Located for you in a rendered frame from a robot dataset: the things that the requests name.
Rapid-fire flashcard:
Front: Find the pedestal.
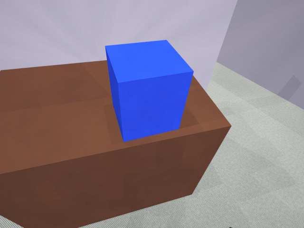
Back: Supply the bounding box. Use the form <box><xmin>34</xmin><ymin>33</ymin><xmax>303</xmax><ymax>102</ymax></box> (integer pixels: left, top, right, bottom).
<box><xmin>0</xmin><ymin>60</ymin><xmax>231</xmax><ymax>228</ymax></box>

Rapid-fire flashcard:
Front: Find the carton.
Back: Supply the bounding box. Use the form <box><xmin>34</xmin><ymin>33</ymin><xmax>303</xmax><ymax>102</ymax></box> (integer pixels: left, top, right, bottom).
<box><xmin>105</xmin><ymin>40</ymin><xmax>194</xmax><ymax>142</ymax></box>

